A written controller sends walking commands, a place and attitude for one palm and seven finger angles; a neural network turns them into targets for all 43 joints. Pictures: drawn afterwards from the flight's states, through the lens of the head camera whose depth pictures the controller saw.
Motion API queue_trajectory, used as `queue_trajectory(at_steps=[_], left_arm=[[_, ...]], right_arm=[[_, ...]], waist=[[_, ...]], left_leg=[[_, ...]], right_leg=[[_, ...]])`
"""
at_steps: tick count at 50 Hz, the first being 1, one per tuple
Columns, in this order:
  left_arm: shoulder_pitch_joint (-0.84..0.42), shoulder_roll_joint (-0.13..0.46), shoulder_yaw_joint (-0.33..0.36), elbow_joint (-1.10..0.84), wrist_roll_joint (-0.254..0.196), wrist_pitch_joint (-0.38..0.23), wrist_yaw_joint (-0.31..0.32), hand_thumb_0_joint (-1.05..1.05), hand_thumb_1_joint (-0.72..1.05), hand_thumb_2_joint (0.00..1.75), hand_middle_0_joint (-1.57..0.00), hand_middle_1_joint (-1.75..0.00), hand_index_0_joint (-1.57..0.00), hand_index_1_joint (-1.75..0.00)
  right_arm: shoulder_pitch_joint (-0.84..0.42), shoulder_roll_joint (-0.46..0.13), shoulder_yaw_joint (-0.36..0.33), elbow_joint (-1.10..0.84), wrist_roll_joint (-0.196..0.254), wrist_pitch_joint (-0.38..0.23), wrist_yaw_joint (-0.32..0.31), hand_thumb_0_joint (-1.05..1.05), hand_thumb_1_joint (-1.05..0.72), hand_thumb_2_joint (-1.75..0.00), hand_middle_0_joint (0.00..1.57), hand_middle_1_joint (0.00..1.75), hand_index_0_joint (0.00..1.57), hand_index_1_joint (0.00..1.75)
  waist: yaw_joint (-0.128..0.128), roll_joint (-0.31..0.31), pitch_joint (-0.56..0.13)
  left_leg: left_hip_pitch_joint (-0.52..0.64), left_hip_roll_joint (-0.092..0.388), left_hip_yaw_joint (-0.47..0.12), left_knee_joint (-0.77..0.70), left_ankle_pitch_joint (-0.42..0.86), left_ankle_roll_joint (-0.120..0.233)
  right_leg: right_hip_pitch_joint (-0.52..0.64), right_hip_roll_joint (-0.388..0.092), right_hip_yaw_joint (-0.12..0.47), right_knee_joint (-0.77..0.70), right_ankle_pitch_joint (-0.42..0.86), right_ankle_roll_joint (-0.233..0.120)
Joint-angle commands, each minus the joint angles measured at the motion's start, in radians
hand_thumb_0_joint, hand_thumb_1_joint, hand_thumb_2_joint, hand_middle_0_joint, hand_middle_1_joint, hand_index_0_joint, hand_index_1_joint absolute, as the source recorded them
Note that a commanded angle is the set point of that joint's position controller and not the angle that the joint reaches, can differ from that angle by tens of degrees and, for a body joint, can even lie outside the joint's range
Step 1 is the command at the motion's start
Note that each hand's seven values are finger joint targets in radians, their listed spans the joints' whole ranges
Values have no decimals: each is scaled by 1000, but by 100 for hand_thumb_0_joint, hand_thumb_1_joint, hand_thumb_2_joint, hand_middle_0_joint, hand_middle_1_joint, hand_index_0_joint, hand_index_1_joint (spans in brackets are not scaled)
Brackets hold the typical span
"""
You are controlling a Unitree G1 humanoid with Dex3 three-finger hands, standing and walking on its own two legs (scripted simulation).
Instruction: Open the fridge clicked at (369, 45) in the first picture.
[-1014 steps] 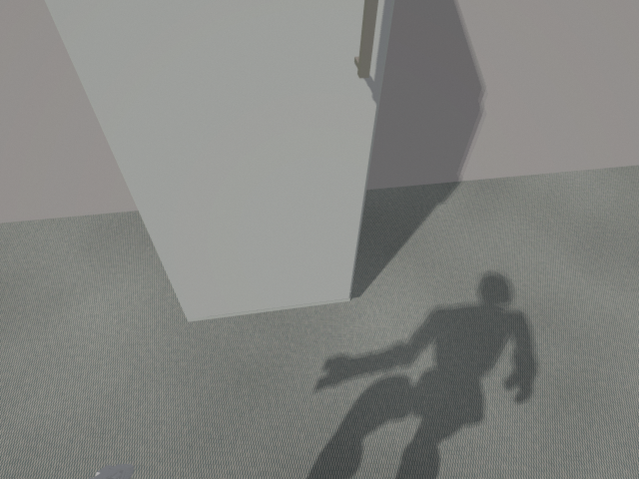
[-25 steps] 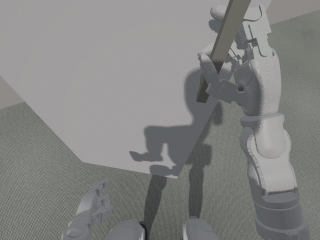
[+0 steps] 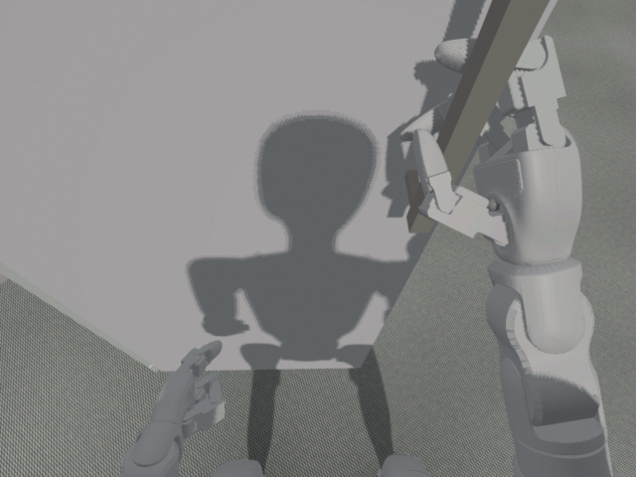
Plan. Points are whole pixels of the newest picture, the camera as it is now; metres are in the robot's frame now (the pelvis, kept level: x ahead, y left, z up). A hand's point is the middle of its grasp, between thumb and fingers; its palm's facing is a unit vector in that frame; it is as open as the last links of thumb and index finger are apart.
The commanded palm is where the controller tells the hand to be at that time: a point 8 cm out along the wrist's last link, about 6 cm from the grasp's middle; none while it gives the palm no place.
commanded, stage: walk backward, drawing the door open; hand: right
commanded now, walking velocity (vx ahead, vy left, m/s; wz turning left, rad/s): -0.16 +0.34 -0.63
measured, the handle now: (455, 105) +0.35 -0.06 +0.28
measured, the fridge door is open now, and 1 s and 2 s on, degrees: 48 67 64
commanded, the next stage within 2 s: stop walking and hold the door back in 0.58 s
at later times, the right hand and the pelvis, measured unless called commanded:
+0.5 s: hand (408, 299) +0.22 -0.03 +0.25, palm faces +0.37 +0.92 -0.14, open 6.8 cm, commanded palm +0.17 -0.07 +0.24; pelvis -0.03 +0.19 +0.02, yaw -19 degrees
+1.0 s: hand (375, 400) +0.16 -0.01 +0.26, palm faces +0.62 +0.77 -0.14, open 6.1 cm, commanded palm +0.13 -0.04 +0.23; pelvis -0.07 +0.31 +0.02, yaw -30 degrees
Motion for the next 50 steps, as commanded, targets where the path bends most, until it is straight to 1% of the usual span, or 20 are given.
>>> queue_trajectory(at_steps=[1, 3, 8, 11, 12, 13, 14, 16, 21, 26, 28, 29, 30, 31, 34, 40, 42, 44, 47, 50], left_arm=[[-105, 103, 63, -153, -26, -47, 36, 0, 90, 90, -20, -30, -20, -30], [-157, 82, 34, -159, 11, -34, 51, 0, 90, 90, -20, -30, -20, -30], [-136, 78, 8, -156, 58, 39, 72, 0, 90, 90, -20, -30, -20, -30], [-98, 91, 25, -160, 38, 40, 90, 0, 90, 90, -20, -30, -20, -30], [-65, 110, 43, -170, 35, 41, 91, 0, 90, 90, -20, -30, -20, -30], [-74, 138, 66, -178, 42, 31, 82, 0, 90, 90, -20, -30, -20, -30], [-58, 155, 61, -175, 53, 25, 66, 0, 90, 90, -20, -30, -20, -30], [-154, 142, 48, -130, 65, 6, 74, 0, 90, 90, -20, -30, -20, -30], [-119, 163, 64, -101, 20, -10, 66, 0, 90, 90, -20, -30, -20, -30], [-59, 159, 44, -100, 5, -34, 76, 0, 90, 90, -20, -30, -20, -30], [-7, 100, 22, -98, -5, -40, 79, 0, 90, 90, -20, -30, -20, -30], [-20, 93, 15, -107, 2, -41, 86, 0, 90, 90, -20, -30, -20, -30], [-33, 83, -8, -124, 21, -51, 84, 0, 90, 90, -20, -30, -20, -30], [-73, 150, 36, -141, 10, -62, 87, 0, 90, 90, -20, -30, -20, -30], [-99, 103, -14, -127, 31, -11, 89, 0, 90, 90, -20, -30, -20, -30], [-47, 151, 4, -62, 36, -12, 128, 0, 90, 90, -20, -30, -20, -30], [-40, 175, 16, -60, 24, -19, 141, 0, 90, 90, -20, -30, -20, -30], [-93, 165, 4, -57, 37, -36, 139, 0, 90, 90, -20, -30, -20, -30], [-38, 203, 24, -6, 31, 0, 136, 0, 90, 90, -20, -30, -20, -30], [-4, 207, 10, 4, 19, 9, 138, 0, 90, 90, -20, -30, -20, -30]], right_arm=[[-270, -152, -150, -280, 18, -129, -16, 0, -90, -90, 45, 140, 45, 140], [-238, -82, -102, -369, 9, -144, -38, 0, -90, -90, 45, 140, 45, 140], [-98, -117, -150, -336, 18, -188, -85, 0, -90, -90, 45, 140, 45, 140], [-80, -107, -110, -342, 29, -167, -87, 0, -90, -90, 45, 140, 45, 140], [-113, -106, -104, -373, 28, -176, -86, 0, -90, -90, 45, 140, 45, 140], [-103, -104, -116, -352, 27, -188, -76, 0, -90, -90, 45, 140, 45, 140], [-140, -112, -132, -357, -2, -196, -68, 0, -90, -90, 45, 140, 45, 140], [-186, -221, -255, -401, -5, -211, -73, 0, -90, -90, 45, 140, 45, 140], [-204, -103, -171, -343, 7, -139, -75, 0, -90, -90, 45, 140, 45, 140], [-162, -221, -329, -247, 31, -136, -70, 0, -90, -90, 45, 140, 45, 140], [-200, -295, -386, -245, 29, -139, -63, 0, -90, -90, 45, 140, 45, 140], [-185, -384, -472, -206, 30, -128, -73, 0, -90, -90, 45, 140, 45, 140], [-184, -420, -514, -215, 29, -124, -86, 0, -90, -90, 45, 140, 45, 140], [-178, -445, -559, -250, 48, -116, -99, 0, -90, -90, 45, 140, 45, 140], [-103, -375, -568, -283, 76, -141, -130, 0, -90, -90, 45, 140, 45, 140], [-232, -329, -462, -4, 27, -124, -148, 0, -90, -90, 45, 140, 45, 140], [-317, -281, -367, 18, 33, -120, -145, 0, -90, -90, 45, 140, 45, 140], [-353, -251, -308, 113, 28, -137, -133, 0, -90, -90, 45, 140, 45, 140], [-519, -309, -323, 246, 8, -149, -111, 0, -90, -90, 45, 140, 45, 140], [-592, -212, -224, 376, 12, -122, -75, 0, -90, -90, 45, 140, 45, 140]], waist=[[18, 450, -420], [7, 351, -373], [4, 252, -437], [32, 136, -492], [48, 69, -514], [25, -51, -509], [39, -68, -483], [27, -80, -445], [-6, -195, -440], [9, -219, -407], [22, 59, -408], [28, 278, -385], [26, 307, -406], [-10, 415, -431], [20, 214, -368], [-4, 240, -478], [-4, 63, -523], [-4, -359, -494], [-1, -64, -419], [-13, -44, -432]], left_leg=[[198, 294, -129, -152, 703, 204], [139, 334, -174, -99, 719, 304], [266, 254, 11, -15, 731, 236], [162, 186, 66, 178, 676, 164], [23, 142, 88, 346, 528, 108], [-235, 17, 91, 534, 51, 32], [-364, -41, -30, 729, -262, -2], [-437, -17, -176, 930, -202, -5], [-225, -11, -29, 564, -167, 10], [87, -46, 52, -36, 2, -35], [178, 57, 27, -303, 301, -12], [196, 207, -61, -251, 613, 78], [110, 332, -103, -188, 743, 152], [53, 403, -335, -192, 607, 250], [51, 347, -49, -70, 556, 262], [99, 313, -131, -1, 648, 143], [132, 198, -89, 156, 568, 83], [-107, 22, 27, 473, -99, -6], [-219, -10, -41, 633, -204, 6], [-183, 2, 11, 414, -151, -1]], right_leg=[[-140, 204, -141, 625, -383, -109], [-155, 156, -94, 754, -358, -109], [-101, 164, -240, 197, -246, -110], [186, 153, -294, -249, 126, -124], [394, 27, -161, -321, 394, -172], [592, -253, 159, -301, 820, -295], [576, -391, 345, -244, 1010, -391], [426, -400, 458, -248, 758, -408], [307, -179, -44, -145, 605, -248], [209, -130, 15, -52, 459, -201], [172, 58, -79, 226, 163, -115], [-20, 148, -131, 415, -215, -85], [-106, 159, -141, 664, -323, -88], [-150, 174, -66, 859, -360, -82], [-158, 122, -77, 737, -299, -83], [74, 157, -139, -63, -6, -130], [209, 123, -173, -325, 297, -143], [323, -120, 100, -320, 812, -214], [243, -146, 94, -243, 672, -336], [259, -100, 10, -242, 556, -307]])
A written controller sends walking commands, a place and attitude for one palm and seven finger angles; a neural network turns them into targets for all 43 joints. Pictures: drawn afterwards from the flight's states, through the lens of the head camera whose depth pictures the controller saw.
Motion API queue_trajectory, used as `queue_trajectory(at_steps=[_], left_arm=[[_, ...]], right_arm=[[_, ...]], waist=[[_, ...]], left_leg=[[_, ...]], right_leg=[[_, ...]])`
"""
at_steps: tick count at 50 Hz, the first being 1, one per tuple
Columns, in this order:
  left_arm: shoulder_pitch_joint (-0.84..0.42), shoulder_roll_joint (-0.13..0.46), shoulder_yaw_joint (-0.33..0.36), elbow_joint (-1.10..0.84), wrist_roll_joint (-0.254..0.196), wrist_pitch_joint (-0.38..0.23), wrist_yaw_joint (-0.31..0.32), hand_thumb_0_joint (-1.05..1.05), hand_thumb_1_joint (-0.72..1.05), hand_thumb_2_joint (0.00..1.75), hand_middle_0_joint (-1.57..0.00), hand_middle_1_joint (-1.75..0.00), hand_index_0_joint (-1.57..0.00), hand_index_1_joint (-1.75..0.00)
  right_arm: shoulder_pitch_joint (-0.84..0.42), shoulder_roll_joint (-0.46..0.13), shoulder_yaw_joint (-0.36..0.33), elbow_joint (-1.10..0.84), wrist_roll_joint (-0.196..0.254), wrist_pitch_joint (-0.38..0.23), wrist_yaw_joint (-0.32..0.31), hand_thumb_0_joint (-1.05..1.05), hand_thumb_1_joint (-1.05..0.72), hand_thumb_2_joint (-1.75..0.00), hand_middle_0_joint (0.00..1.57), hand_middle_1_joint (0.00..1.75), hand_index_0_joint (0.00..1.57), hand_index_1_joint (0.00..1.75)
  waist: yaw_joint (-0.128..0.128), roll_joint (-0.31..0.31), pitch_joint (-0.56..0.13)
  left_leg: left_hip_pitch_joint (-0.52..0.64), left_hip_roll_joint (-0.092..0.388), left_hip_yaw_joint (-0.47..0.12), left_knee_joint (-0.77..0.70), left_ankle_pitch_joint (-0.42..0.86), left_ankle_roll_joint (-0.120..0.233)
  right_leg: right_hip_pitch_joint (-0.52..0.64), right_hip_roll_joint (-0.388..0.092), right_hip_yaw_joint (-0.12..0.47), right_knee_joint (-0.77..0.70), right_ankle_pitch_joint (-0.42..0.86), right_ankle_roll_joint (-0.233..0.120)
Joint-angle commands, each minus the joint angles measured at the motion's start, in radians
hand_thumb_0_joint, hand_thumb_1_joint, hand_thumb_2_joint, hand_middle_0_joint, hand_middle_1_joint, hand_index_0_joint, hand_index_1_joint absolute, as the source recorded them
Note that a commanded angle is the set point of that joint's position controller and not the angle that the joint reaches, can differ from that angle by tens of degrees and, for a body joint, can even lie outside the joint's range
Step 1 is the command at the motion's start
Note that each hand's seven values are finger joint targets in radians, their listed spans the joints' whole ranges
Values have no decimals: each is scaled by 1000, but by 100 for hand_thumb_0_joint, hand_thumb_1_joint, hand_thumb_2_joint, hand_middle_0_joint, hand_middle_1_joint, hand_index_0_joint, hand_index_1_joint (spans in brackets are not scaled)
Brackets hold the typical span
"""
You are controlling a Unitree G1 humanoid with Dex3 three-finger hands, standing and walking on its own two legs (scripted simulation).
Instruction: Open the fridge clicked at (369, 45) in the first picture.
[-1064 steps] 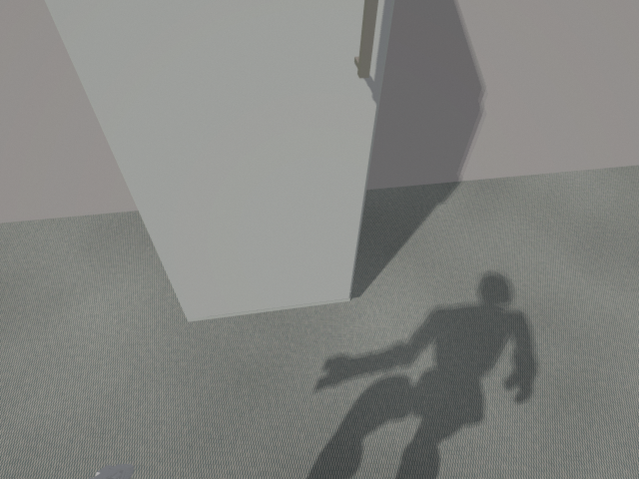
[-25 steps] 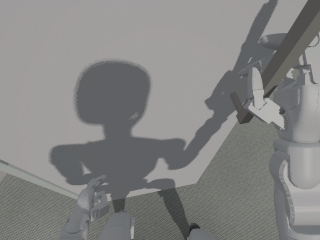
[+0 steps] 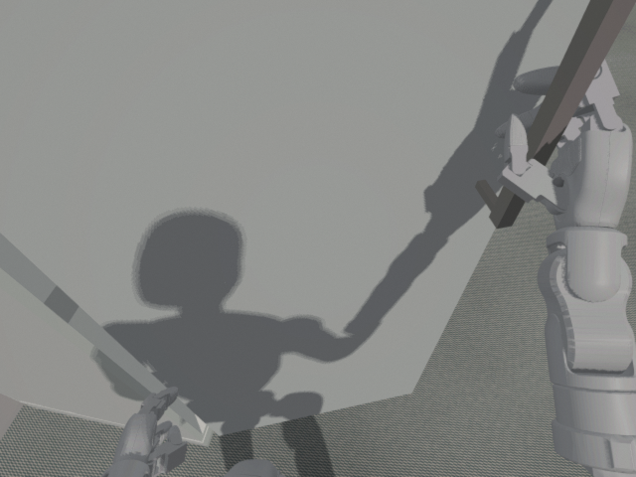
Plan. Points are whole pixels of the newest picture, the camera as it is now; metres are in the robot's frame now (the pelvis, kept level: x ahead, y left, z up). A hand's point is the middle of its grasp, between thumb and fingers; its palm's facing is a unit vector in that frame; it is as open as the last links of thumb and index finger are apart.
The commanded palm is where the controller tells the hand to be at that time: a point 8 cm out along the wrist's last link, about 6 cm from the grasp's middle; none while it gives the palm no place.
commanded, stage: stop walking and hold the door back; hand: right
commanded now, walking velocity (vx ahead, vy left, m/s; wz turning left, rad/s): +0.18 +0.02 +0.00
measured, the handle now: (532, 119) +0.39 -0.17 +0.26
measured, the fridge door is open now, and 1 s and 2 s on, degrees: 67 64 63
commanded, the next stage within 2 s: loosen the grip on the handle in 0.96 s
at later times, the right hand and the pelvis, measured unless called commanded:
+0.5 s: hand (502, 146) +0.37 -0.15 +0.24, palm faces +0.21 +0.96 -0.16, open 5.2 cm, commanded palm +0.35 -0.21 +0.21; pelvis -0.05 +0.03 -0.01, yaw +1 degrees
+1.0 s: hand (498, 146) +0.38 -0.15 +0.24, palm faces +0.22 +0.96 -0.18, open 5.3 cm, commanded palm +0.36 -0.21 +0.21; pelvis -0.04 +0.04 +0.00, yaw +5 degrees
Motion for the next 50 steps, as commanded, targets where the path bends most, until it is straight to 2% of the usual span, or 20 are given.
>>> queue_trajectory(at_steps=[1, 6, 8, 10, 12, 13, 14, 15, 17, 20, 21, 23, 25, 28, 31, 32, 35, 38, 47, 50], left_arm=[[-64, 116, 7, -124, -13, -30, 12, 0, 90, 90, -20, -30, -20, -30], [-73, 117, -28, -90, 2, -32, 30, 0, 90, 90, -20, -30, -20, -30], [-76, 111, -24, -73, 8, -41, 43, 0, 90, 90, -20, -30, -20, -30], [-52, 115, -13, -62, 8, -45, 52, 0, 90, 90, -20, -30, -20, -30], [-34, 130, -2, -60, -11, -36, 57, 0, 90, 90, -20, -30, -20, -30], [-18, 136, 0, -50, -10, -34, 60, 0, 90, 90, -20, -30, -20, -30], [-12, 136, -3, -44, -8, -35, 61, 0, 90, 90, -20, -30, -20, -30], [-8, 138, -3, -37, -7, -37, 63, 0, 90, 90, -20, -30, -20, -30], [-10, 154, -2, -38, -9, -36, 66, 0, 90, 90, -20, -30, -20, -30], [-13, 148, -9, -47, -10, -24, 72, 0, 90, 90, -20, -30, -20, -30], [-8, 151, -8, -48, -14, -22, 75, 0, 90, 90, -20, -30, -20, -30], [12, 153, -1, -40, -9, -27, 79, 0, 90, 90, -20, -30, -20, -30], [50, 162, 9, -34, -15, -34, 75, 0, 90, 90, -20, -30, -20, -30], [57, 179, 14, -27, -19, -41, 71, 0, 90, 90, -20, -30, -20, -30], [35, 182, 16, -51, -21, -42, 69, 0, 90, 90, -20, -30, -20, -30], [24, 190, 13, -62, -16, -44, 68, 0, 90, 90, -20, -30, -20, -30], [22, 181, 15, -81, -16, -47, 66, 0, 90, 90, -20, -30, -20, -30], [14, 176, 16, -100, -18, -46, 64, 0, 90, 90, -20, -30, -20, -30], [-10, 162, 3, -115, -16, -49, 63, 0, 90, 90, -20, -30, -20, -30], [-1, 160, 2, -99, -16, -50, 66, 0, 90, 90, -20, -30, -20, -30]], right_arm=[[-499, -69, 4, -21, 7, -36, 22, 0, -90, -90, 45, 140, 45, 140], [-657, -136, -20, 224, 13, -32, 39, 0, -90, -90, 45, 140, 45, 140], [-716, -191, -58, 322, 20, -37, 35, 0, -90, -90, 45, 140, 45, 140], [-766, -194, -46, 396, 19, -36, 29, 0, -90, -90, 45, 140, 45, 140], [-826, -215, -54, 479, 25, -29, 20, 0, -90, -90, 45, 140, 45, 140], [-838, -251, -84, 517, 18, -34, 12, 0, -90, -90, 45, 140, 45, 140], [-860, -221, -56, 549, 15, -39, 13, 0, -90, -90, 45, 140, 45, 140], [-863, -212, -54, 585, 15, -42, 14, 0, -90, -90, 45, 140, 45, 140], [-849, -244, -82, 658, 10, -50, 12, 0, -90, -90, 45, 140, 45, 140], [-831, -268, -118, 742, 6, -64, 19, 0, -90, -90, 45, 140, 45, 140], [-820, -291, -134, 752, 7, -70, 20, 0, -90, -90, 45, 140, 45, 140], [-763, -339, -183, 786, 8, -76, 26, 0, -90, -90, 45, 140, 45, 140], [-779, -333, -164, 771, 10, -74, 37, 0, -90, -90, 45, 140, 45, 140], [-761, -356, -178, 787, 9, -56, 34, 0, -90, -90, 45, 140, 45, 140], [-656, -367, -200, 719, 13, -54, 40, 0, -90, -90, 45, 140, 45, 140], [-627, -410, -245, 677, 11, -58, 35, 0, -90, -90, 45, 140, 45, 140], [-527, -432, -287, 595, 18, -61, 39, 0, -90, -90, 45, 140, 45, 140], [-454, -459, -323, 506, 21, -57, 34, 0, -90, -90, 45, 140, 45, 140], [-487, -388, -251, 352, 20, -45, 30, 0, -90, -90, 45, 140, 45, 140], [-519, -374, -235, 391, 18, -37, 27, 0, -90, -90, 45, 140, 45, 140]], waist=[[-22, -110, -318], [-38, -104, -370], [-20, -30, -394], [3, 22, -382], [0, 218, -330], [3, 220, -317], [7, 175, -302], [7, 115, -302], [-4, -60, -288], [-21, -58, -219], [-21, -63, -204], [-26, 51, -235], [-6, 178, -261], [-1, 141, -270], [-6, -19, -297], [-16, -31, -305], [-14, 46, -316], [-9, 45, -343], [-3, -23, -347], [-2, 24, -346]], left_leg=[[30, 24, -3, -207, 2, -2], [282, 14, -1, -717, 191, 9], [338, 85, -93, -777, 198, 56], [217, 126, -147, -737, 67, 82], [155, 159, -243, -789, -43, 87], [117, 187, -267, -806, -50, 98], [80, 192, -256, -793, -37, 101], [79, 173, -221, -763, -2, 92], [105, 92, -141, -663, 36, 62], [129, 47, -94, -628, -17, 48], [158, 55, -96, -635, 20, 49], [200, 96, -164, -718, 68, 60], [165, 188, -252, -805, 105, 84], [180, 194, -221, -770, 279, 74], [236, 119, -138, -690, 354, 40], [254, 95, -131, -681, 340, 33], [284, 95, -143, -707, 368, 32], [302, 109, -161, -726, 396, 34], [217, 89, -170, -722, 362, 29], [192, 92, -186, -735, 367, 29]], right_leg=[[186, -285, 164, -95, 516, -83], [64, -233, 208, -101, 131, -10], [-5, -170, 182, -50, -106, 36], [-1, -127, 166, -33, -216, 58], [-50, -118, 150, 54, -196, 44], [-29, -104, 127, 92, -156, 48], [-2, -100, 119, 93, -126, 50], [13, -110, 123, 59, -101, 44], [-27, -166, 215, -66, -124, 25], [-171, -200, 303, -185, -392, 10], [-189, -194, 299, -188, -344, 8], [-169, -158, 235, -100, -201, 22], [-82, -116, 143, 39, -60, 58], [-29, -130, 125, 51, 101, 68], [-8, -183, 176, -36, 242, 55], [-30, -197, 211, -68, 247, 47], [-37, -203, 199, -71, 229, 51], [-20, -196, 160, -55, 222, 59], [56, -213, 147, -53, 217, 48], [72, -214, 143, -38, 208, 46]])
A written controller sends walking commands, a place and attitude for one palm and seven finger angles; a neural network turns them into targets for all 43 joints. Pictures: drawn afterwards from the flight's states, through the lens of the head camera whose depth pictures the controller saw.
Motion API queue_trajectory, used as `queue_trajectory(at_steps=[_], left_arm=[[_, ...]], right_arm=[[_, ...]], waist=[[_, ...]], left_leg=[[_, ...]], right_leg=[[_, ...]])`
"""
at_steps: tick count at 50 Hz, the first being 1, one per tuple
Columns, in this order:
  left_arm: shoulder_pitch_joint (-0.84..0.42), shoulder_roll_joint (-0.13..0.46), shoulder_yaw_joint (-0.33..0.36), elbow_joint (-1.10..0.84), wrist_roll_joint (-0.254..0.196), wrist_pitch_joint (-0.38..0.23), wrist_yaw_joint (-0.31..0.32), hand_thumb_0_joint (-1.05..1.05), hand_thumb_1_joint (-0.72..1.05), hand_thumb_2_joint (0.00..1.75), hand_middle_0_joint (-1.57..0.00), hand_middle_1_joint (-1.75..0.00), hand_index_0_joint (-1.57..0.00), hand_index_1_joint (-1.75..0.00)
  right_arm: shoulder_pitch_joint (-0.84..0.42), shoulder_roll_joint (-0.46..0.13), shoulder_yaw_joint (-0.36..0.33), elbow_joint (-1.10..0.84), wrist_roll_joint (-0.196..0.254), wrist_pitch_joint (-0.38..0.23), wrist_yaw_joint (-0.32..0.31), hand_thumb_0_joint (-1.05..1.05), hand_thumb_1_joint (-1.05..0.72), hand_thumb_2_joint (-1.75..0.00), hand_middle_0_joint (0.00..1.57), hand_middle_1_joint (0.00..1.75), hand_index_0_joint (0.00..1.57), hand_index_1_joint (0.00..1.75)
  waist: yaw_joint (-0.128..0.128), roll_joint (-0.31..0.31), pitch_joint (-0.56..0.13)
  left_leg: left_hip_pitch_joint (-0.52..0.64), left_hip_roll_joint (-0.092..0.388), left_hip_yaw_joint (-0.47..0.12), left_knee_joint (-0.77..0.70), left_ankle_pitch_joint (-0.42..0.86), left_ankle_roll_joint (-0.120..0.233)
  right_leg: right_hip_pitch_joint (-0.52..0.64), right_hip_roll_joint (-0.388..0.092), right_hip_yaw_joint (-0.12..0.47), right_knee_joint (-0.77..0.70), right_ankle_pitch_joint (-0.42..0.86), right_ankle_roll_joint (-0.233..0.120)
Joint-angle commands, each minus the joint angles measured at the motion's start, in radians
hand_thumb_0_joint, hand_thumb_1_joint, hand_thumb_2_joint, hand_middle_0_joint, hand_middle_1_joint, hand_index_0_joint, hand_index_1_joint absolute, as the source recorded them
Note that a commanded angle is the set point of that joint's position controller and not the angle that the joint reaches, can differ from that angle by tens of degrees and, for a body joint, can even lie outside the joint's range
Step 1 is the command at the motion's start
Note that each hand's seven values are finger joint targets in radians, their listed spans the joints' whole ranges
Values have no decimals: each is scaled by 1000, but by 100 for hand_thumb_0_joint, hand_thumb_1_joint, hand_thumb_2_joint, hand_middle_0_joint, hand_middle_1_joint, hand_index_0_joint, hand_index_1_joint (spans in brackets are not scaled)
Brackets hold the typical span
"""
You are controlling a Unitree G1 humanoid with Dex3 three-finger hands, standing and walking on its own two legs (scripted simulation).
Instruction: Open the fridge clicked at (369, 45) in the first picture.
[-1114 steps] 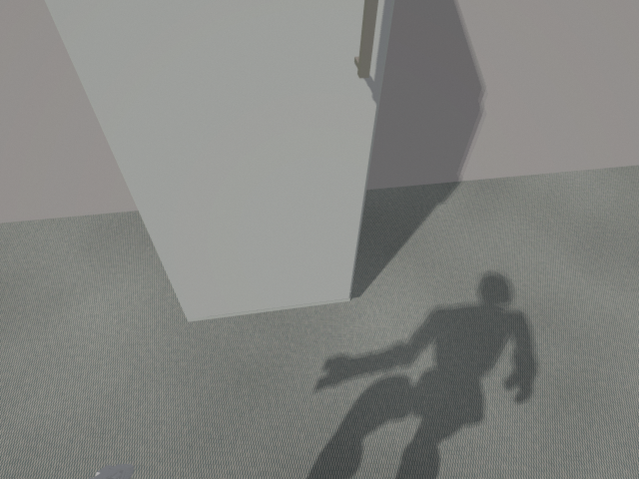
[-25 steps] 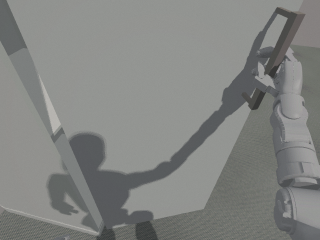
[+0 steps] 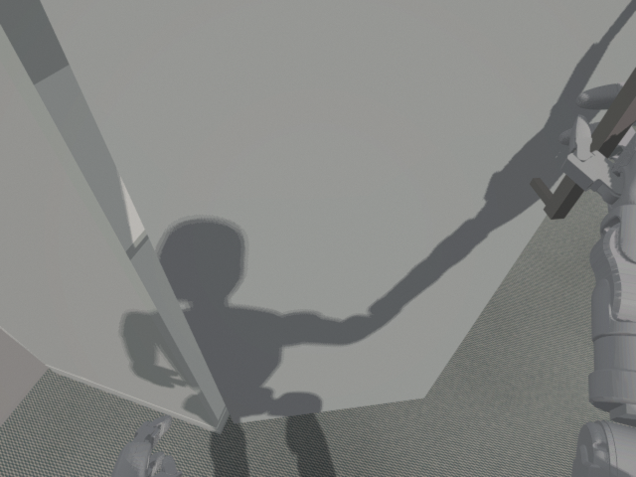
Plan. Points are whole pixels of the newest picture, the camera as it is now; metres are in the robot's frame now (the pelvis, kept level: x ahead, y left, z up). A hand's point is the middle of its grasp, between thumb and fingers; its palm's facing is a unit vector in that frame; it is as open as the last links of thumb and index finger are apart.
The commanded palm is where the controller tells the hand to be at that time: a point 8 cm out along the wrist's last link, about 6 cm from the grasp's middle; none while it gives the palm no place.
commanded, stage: loosen the grip on the handle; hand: right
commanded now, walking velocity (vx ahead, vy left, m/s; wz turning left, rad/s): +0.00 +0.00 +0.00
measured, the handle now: (596, 121) +0.44 -0.24 +0.26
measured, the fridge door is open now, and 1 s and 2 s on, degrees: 64 63 63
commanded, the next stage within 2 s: slip the hand off the handle in 0.64 s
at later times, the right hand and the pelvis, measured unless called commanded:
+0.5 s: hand (580, 158) +0.41 -0.23 +0.23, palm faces +0.29 +0.93 -0.21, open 13.1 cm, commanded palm +0.37 -0.28 +0.24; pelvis +0.01 +0.03 -0.01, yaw -2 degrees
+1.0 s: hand out of the picture +0.39 -0.29 +0.24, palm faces +0.34 +0.92 -0.20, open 14.7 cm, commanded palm +0.36 -0.33 +0.24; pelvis +0.02 +0.04 -0.02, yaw -3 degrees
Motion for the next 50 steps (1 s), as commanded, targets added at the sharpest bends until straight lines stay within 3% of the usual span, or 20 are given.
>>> queue_trajectory(at_steps=[1, 2, 3, 4, 5, 6, 7, 9, 11, 15, 20, 22, 23, 27, 29, 32, 36, 37, 46, 50], left_arm=[[-62, 144, 51, -114, -2, -38, 22, 0, 90, 90, -20, -30, -20, -30], [-74, 150, 51, -120, 0, -40, 22, 0, 90, 90, -20, -30, -20, -30], [-55, 178, 100, -162, 24, -67, -37, 0, 90, 90, -20, -30, -20, -30], [-45, 159, 98, -100, 55, -129, -47, 0, 90, 90, -20, -30, -20, -30], [27, 169, 106, -116, 5, -145, -46, 0, 90, 90, -20, -30, -20, -30], [-3, 166, 92, -102, 6, -161, -50, 0, 90, 90, -20, -30, -20, -30], [5, 173, 78, -108, 21, -154, -49, 0, 90, 90, -20, -30, -20, -30], [-37, 145, 61, -138, 28, -158, -49, 0, 90, 90, -20, -30, -20, -30], [-28, 158, 60, -133, 22, -151, -51, 0, 90, 90, -20, -30, -20, -30], [-27, 161, 63, -131, 12, -146, -45, 0, 90, 90, -20, -30, -20, -30], [-13, 163, 65, -112, 4, -143, -30, 0, 90, 90, -20, -30, -20, -30], [2, 166, 67, -105, 8, -144, -28, 0, 90, 90, -20, -30, -20, -30], [15, 179, 75, -99, 14, -137, -23, 0, 90, 90, -20, -30, -20, -30], [24, 161, 71, -102, 6, -125, -30, 0, 90, 90, -20, -30, -20, -30], [21, 162, 79, -118, 8, -121, -34, 0, 90, 90, -20, -30, -20, -30], [35, 167, 80, -108, 1, -107, -30, 0, 90, 90, -20, -30, -20, -30], [18, 166, 80, -114, -2, -93, -21, 0, 90, 90, -20, -30, -20, -30], [34, 181, 82, -103, -1, -89, -16, 0, 90, 90, -20, -30, -20, -30], [29, 173, 71, -113, -9, -70, 4, 0, 90, 90, -20, -30, -20, -30], [26, 184, 68, -117, -11, -70, 12, 0, 90, 90, -20, -30, -20, -30]], right_arm=[[-321, -225, -37, -100, -4, -17, -19, 0, -90, -90, 45, 140, 45, 140], [-354, -244, -53, -122, -9, -19, -24, 0, -90, -90, 45, 140, 45, 140], [-1213, -869, -462, -242, -160, -56, 0, 0, -90, -90, 45, 140, 45, 140], [-887, -354, -151, 227, -156, 40, 90, 0, -78, -84, 45, 140, 45, 140], [-632, -257, -184, 169, -85, 49, 141, 0, -66, -78, 45, 140, 45, 140], [-515, -208, -165, 159, -38, 25, 173, 0, -54, -73, 45, 140, 45, 140], [-540, -318, -256, 4, 9, -18, 156, 0, -42, -67, 45, 140, 45, 140], [-647, -212, -98, -55, -16, -71, 116, 0, -17, -55, 45, 140, 45, 140], [-604, -204, -68, -4, -34, -110, 85, 0, 7, -43, 45, 140, 45, 140], [-636, -266, -57, 8, -59, -139, 95, 0, 55, -20, 42, 137, 42, 137], [-654, -290, -61, 19, -21, -134, 142, 0, 55, -20, 36, 128, 36, 128], [-621, -305, -104, -28, 15, -135, 149, 0, 55, -20, 33, 125, 33, 125], [-576, -486, -264, -40, 13, -132, 147, 0, 55, -20, 32, 123, 32, 123], [-487, -384, -215, -58, 51, -102, 182, 0, 55, -20, 26, 117, 26, 117], [-448, -391, -221, -135, 52, -92, 194, 0, 55, -20, 25, 115, 25, 115], [-397, -406, -241, -102, 56, -69, 207, 0, 55, -20, 25, 115, 25, 115], [-381, -404, -242, -154, 73, -57, 223, 0, 55, -20, 25, 115, 25, 115], [-400, -548, -360, -125, 69, -59, 220, 0, 55, -20, 25, 115, 25, 115], [-433, -481, -247, -44, 73, -62, 296, 0, 55, -20, 25, 115, 25, 115], [-483, -540, -272, 19, 87, -75, 331, 0, 55, -20, 25, 115, 25, 115]], waist=[[-33, 41, -234], [-37, 43, -238], [-74, 204, -145], [28, 159, -457], [-4, 103, -507], [-69, -233, -472], [-82, -276, -501], [-19, -86, -335], [0, 74, -200], [-2, 17, -214], [2, -8, -244], [-19, -36, -322], [-47, -10, -373], [-41, 3, -354], [-45, -10, -399], [-34, 42, -364], [-42, 14, -362], [-43, 42, -386], [-15, -31, -320], [-9, -30, -317]], left_leg=[[-32, 138, -94, -49, 143, 25], [-33, 140, -107, -52, 156, 27], [-123, 116, -103, -90, 201, 30], [-65, 4, 76, 134, 399, 73], [-141, -10, 107, 141, 277, 65], [-197, 12, 84, 106, 166, 74], [-188, 5, 78, 87, 117, 65], [-240, -1, 66, 68, 21, 48], [-255, -1, 70, 61, -46, 41], [-275, 4, 41, 74, -129, 38], [-257, 5, 25, 65, -88, 37], [-210, 4, 24, 81, 18, 42], [-146, 5, 16, 92, 97, 39], [-119, 7, 23, 130, 303, 23], [-105, 12, 14, 144, 385, 12], [-103, 24, 9, 153, 448, -5], [-102, 29, 4, 155, 450, -9], [-87, 29, 0, 158, 462, -16], [-187, 12, 20, 141, 301, 11], [-223, 7, 21, 128, 212, 15]], right_leg=[[193, -158, 182, -25, 140, -21], [191, -153, 185, -20, 151, -22], [115, -105, 74, 62, 74, -34], [187, -6, 34, -23, 322, 5], [331, -12, 80, 47, 371, 29], [425, -16, 77, 55, 344, 71], [464, -15, 116, 32, 238, 79], [328, -24, 112, 20, 18, 33], [192, -29, 115, 14, -111, 13], [153, -18, 98, 29, -212, 9], [136, -4, 72, 81, -129, -1], [163, 1, 72, 106, 2, -4], [154, -3, 65, 120, 76, -7], [120, 10, 40, 147, 188, -10], [132, 17, 29, 165, 220, -13], [83, 16, 24, 172, 199, -13], [84, 20, 22, 177, 182, -14], [67, 14, 27, 181, 185, -13], [102, 11, 38, 181, 165, -15], [94, 7, 54, 178, 125, -12]])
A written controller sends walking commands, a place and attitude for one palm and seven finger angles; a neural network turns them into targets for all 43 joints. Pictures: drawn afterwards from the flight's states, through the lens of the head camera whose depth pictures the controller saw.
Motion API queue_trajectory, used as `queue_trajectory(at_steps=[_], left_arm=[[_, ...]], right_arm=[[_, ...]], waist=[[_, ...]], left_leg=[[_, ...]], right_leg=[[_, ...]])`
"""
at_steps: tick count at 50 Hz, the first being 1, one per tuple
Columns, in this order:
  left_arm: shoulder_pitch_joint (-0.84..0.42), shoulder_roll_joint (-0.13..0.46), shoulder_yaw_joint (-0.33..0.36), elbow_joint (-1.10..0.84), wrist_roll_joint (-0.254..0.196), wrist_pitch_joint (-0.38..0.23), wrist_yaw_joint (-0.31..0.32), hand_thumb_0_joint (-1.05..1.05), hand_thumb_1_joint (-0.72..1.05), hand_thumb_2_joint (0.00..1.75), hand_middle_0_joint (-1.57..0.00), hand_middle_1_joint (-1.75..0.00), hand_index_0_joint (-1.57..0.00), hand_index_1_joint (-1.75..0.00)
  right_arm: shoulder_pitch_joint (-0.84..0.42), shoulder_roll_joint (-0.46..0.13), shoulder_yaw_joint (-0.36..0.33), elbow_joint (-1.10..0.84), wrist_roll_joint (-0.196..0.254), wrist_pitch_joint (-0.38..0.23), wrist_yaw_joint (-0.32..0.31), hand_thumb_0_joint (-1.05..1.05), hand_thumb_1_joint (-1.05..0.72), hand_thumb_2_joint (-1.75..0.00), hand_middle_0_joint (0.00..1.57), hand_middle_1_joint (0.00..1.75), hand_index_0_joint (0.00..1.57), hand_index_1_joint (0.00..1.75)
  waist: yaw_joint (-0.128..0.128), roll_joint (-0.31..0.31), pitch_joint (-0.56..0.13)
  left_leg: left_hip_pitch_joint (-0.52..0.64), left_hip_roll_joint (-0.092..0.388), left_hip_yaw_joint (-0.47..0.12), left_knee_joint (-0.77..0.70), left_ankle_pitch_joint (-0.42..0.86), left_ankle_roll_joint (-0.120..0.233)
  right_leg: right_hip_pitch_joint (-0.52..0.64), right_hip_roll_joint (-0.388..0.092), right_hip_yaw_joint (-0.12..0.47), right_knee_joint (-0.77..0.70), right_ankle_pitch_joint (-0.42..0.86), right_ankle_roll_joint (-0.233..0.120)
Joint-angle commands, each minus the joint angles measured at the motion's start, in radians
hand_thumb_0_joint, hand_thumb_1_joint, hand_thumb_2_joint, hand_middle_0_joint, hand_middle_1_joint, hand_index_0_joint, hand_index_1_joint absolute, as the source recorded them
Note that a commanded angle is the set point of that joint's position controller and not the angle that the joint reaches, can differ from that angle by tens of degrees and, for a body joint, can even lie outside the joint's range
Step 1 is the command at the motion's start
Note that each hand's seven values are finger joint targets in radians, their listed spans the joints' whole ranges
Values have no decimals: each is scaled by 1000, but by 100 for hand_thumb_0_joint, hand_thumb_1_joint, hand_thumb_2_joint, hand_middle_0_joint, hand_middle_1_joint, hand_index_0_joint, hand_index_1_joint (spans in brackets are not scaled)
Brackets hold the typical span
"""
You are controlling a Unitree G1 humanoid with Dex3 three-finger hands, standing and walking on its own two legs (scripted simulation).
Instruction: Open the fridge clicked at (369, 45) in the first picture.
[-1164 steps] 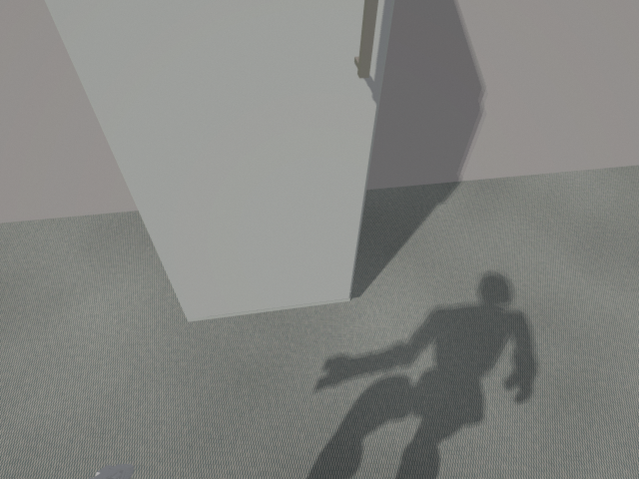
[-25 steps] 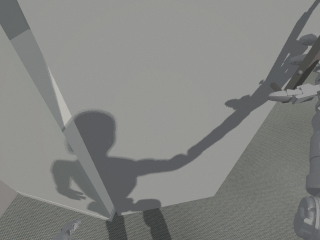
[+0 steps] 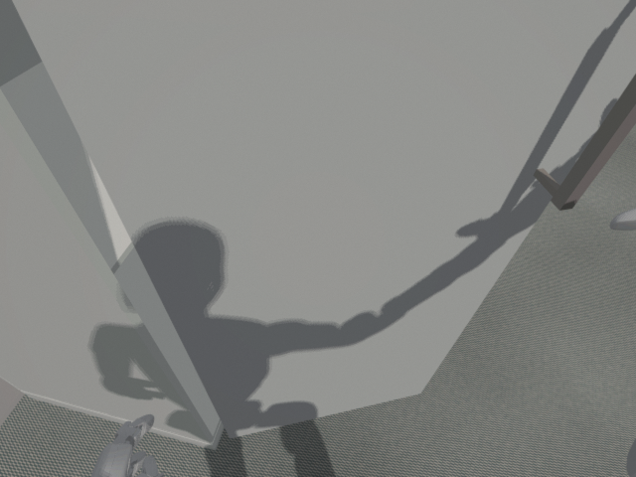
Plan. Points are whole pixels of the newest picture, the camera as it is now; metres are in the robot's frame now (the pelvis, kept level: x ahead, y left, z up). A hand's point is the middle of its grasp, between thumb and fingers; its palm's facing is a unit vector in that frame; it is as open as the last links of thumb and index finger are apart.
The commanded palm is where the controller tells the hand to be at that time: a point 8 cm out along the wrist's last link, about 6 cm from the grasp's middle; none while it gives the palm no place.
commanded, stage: slip the hand off the handle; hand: right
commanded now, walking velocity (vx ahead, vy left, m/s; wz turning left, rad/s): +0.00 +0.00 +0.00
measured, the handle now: (606, 108) +0.44 -0.25 +0.28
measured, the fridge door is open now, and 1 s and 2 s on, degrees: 63 63 63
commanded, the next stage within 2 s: draw the hand back to the body in 1.34 s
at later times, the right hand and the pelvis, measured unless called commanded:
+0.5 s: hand out of the picture +0.38 -0.35 +0.26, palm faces +0.25 +0.94 -0.22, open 14.7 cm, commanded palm +0.33 -0.38 +0.26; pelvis -0.01 -0.04 +0.00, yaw +1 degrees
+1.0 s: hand out of the picture +0.28 -0.35 +0.26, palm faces +0.31 +0.92 -0.22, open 14.7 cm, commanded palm +0.24 -0.38 +0.26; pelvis -0.01 -0.02 +0.00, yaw -2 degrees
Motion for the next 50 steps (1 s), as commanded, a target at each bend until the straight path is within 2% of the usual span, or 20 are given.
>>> queue_trajectory(at_steps=[1, 3, 6, 8, 14, 16, 18, 21, 23, 26, 29, 31, 32, 37, 38, 40, 43, 45, 48, 50], left_arm=[[7, 136, 43, -98, 1, -29, 26, 0, 90, 90, -20, -30, -20, -30], [16, 140, 44, -106, 4, -32, 24, 0, 90, 90, -20, -30, -20, -30], [21, 138, 38, -93, 4, -29, 28, 0, 90, 90, -20, -30, -20, -30], [33, 147, 40, -96, 6, -30, 31, 0, 90, 90, -20, -30, -20, -30], [55, 155, 38, -94, 11, -27, 35, 0, 90, 90, -20, -30, -20, -30], [62, 154, 39, -89, 14, -25, 36, 0, 90, 90, -20, -30, -20, -30], [62, 155, 43, -115, 15, -29, 29, 0, 90, 90, -20, -30, -20, -30], [42, 147, 42, -134, 10, -28, 26, 0, 90, 90, -20, -30, -20, -30], [18, 144, 42, -160, 6, -35, 24, 0, 90, 90, -20, -30, -20, -30], [-14, 135, 33, -172, 6, -46, 29, 0, 90, 90, -20, -30, -20, -30], [-45, 126, 28, -184, 5, -65, 34, 0, 90, 90, -20, -30, -20, -30], [-57, 120, 24, -177, 7, -74, 39, 0, 90, 90, -20, -30, -20, -30], [-63, 115, 21, -184, 8, -80, 37, 0, 90, 90, -20, -30, -20, -30], [-96, 111, 13, -174, 1, -93, 46, 0, 90, 90, -20, -30, -20, -30], [-110, 107, 6, -180, -2, -96, 47, 0, 90, 90, -20, -30, -20, -30], [-119, 107, 4, -179, -3, -101, 52, 0, 90, 90, -20, -30, -20, -30], [-138, 104, -5, -175, -7, -104, 56, 0, 90, 90, -20, -30, -20, -30], [-147, 105, -6, -172, -7, -108, 59, 0, 90, 90, -20, -30, -20, -30], [-167, 98, -12, -181, -6, -112, 55, 0, 90, 90, -20, -30, -20, -30], [-177, 95, -14, -183, -8, -118, 56, 0, 90, 90, -20, -30, -20, -30]], right_arm=[[-445, -344, -47, -166, 23, -81, 20, 0, 55, -20, 25, 115, 25, 115], [-461, -374, -64, -167, 22, -94, 32, 0, 55, -20, 25, 115, 25, 115], [-494, -343, -25, -129, 23, -107, 39, 0, 55, -20, 25, 115, 25, 115], [-493, -395, -63, -91, 22, -105, 48, 0, 55, -20, 25, 115, 25, 115], [-527, -461, -93, -31, 8, -129, 72, 0, 55, -20, 25, 115, 25, 115], [-551, -441, -70, -58, 6, -149, 73, 0, 55, -20, 25, 115, 25, 115], [-454, -435, -92, -97, 16, -147, 81, 0, 55, -20, 25, 115, 25, 115], [-311, -377, -91, -175, 49, -129, 85, 0, 55, -20, 25, 115, 25, 115], [-254, -376, -121, -281, 77, -105, 84, 0, 55, -20, 25, 115, 25, 115], [-160, -365, -153, -379, 98, -66, 55, 0, 55, -20, 25, 115, 25, 115], [-150, -355, -162, -492, 101, -26, 30, 0, 55, -20, 25, 115, 25, 115], [-125, -366, -179, -560, 94, -18, 7, 0, 55, -20, 25, 115, 25, 115], [-92, -330, -163, -560, 97, -6, 4, 0, 55, -20, 25, 115, 25, 115], [-44, -279, -125, -563, 110, 25, 19, 0, 55, -20, 25, 115, 25, 115], [-65, -250, -84, -590, 112, 32, 28, 0, 55, -20, 25, 115, 25, 115], [-50, -271, -104, -582, 116, 45, 33, 0, 55, -20, 25, 115, 25, 115], [-59, -234, -64, -585, 125, 51, 42, 0, 55, -20, 25, 115, 25, 115], [-50, -270, -97, -572, 131, 49, 49, 0, 55, -20, 25, 115, 25, 115], [-54, -274, -102, -624, 134, 37, 58, 0, 55, -20, 25, 115, 25, 115], [-14, -276, -116, -615, 144, 36, 65, 0, 55, -20, 25, 115, 25, 115]], waist=[[22, -58, -235], [24, -62, -280], [32, -84, -238], [33, -67, -261], [31, -94, -273], [30, -137, -285], [14, -127, -339], [-10, -131, -313], [-18, -114, -326], [-42, -100, -263], [-30, -105, -258], [-39, -135, -254], [-33, -125, -256], [-21, -94, -197], [-17, -101, -194], [-22, -96, -186], [-13, -73, -157], [-19, -60, -154], [-30, -98, -190], [-34, -93, -171]], left_leg=[[-66, 28, -36, -102, 356, -29], [-74, 20, -27, -96, 344, -25], [-109, 19, -21, -104, 295, -18], [-120, 14, -17, -105, 271, -20], [-152, 9, -8, -101, 213, -14], [-164, 9, -2, -96, 202, -7], [-155, 2, 6, -88, 212, -6], [-127, 3, 16, -88, 235, -2], [-114, 1, 21, -88, 248, -7], [-94, 6, 26, -98, 222, -6], [-99, 6, 30, -97, 218, -13], [-82, 9, 24, -106, 213, -9], [-88, 8, 27, -104, 208, -12], [-97, 13, 27, -116, 193, -15], [-106, 13, 25, -115, 186, -16], [-107, 16, 25, -118, 164, -16], [-108, 19, 22, -129, 167, -16], [-100, 22, 20, -134, 150, -17], [-71, 24, 18, -130, 176, -12], [-70, 26, 16, -136, 169, -15]], right_leg=[[261, 20, -4, -13, 235, -58], [286, 18, 8, -7, 259, -56], [287, 15, 19, -13, 233, -56], [288, 12, 27, -11, 228, -55], [291, 3, 42, -16, 211, -51], [322, -2, 53, -20, 219, -46], [360, -3, 65, -18, 254, -45], [366, -10, 67, -32, 282, -43], [377, -12, 71, -40, 299, -43], [348, -15, 74, -66, 253, -41], [357, -15, 76, -76, 244, -39], [372, -16, 71, -79, 234, -36], [373, -14, 73, -82, 229, -36], [356, -9, 69, -85, 178, -34], [363, -5, 73, -86, 164, -35], [356, -3, 81, -94, 122, -32], [346, 1, 76, -90, 111, -35], [335, 5, 77, -92, 89, -36], [352, 10, 71, -81, 129, -35], [339, 12, 65, -78, 119, -37]])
